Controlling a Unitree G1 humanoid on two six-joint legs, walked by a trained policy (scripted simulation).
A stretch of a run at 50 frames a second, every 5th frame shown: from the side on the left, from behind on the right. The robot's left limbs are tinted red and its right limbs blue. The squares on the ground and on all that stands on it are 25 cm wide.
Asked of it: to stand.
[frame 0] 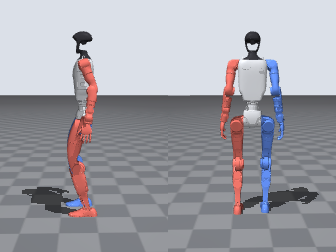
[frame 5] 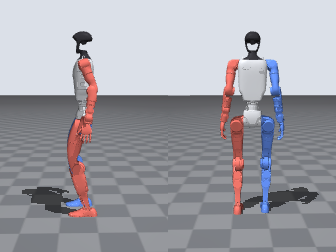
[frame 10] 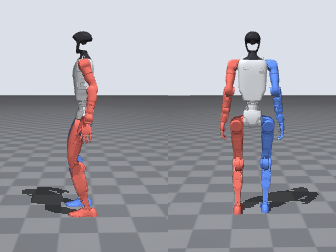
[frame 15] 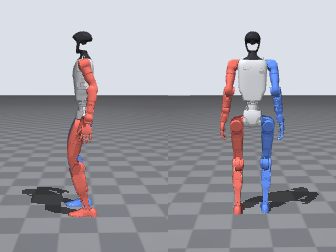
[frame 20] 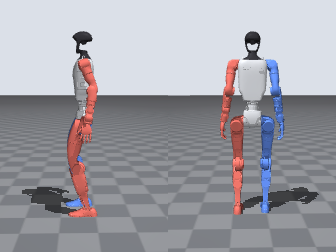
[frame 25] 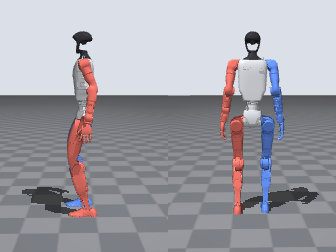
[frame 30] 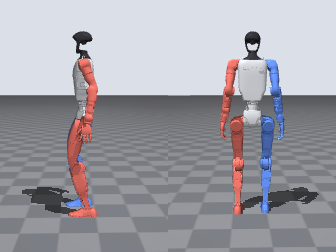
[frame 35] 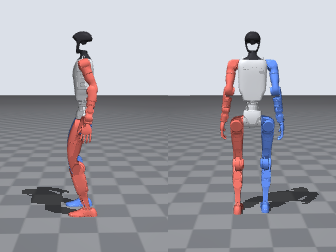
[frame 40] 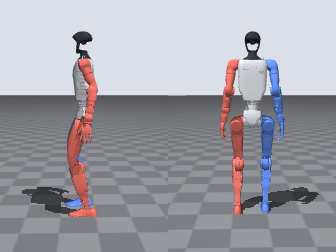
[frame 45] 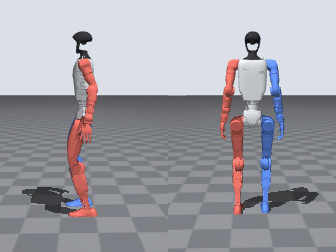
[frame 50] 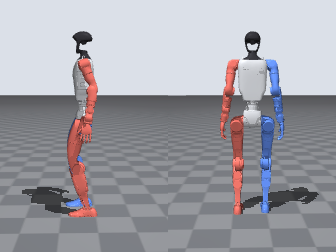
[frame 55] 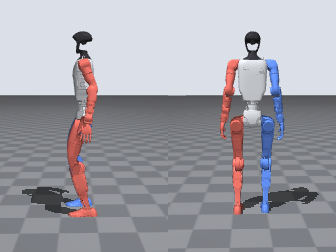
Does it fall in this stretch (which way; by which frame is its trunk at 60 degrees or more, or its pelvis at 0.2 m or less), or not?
no
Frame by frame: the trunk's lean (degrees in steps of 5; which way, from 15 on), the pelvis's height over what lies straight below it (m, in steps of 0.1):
0: 0, 0.8
5: 0, 0.8
10: 0, 0.8
15: 0, 0.8
20: 0, 0.8
25: 0, 0.8
30: 0, 0.8
35: 0, 0.8
40: 0, 0.8
45: 0, 0.8
50: 0, 0.8
55: 0, 0.8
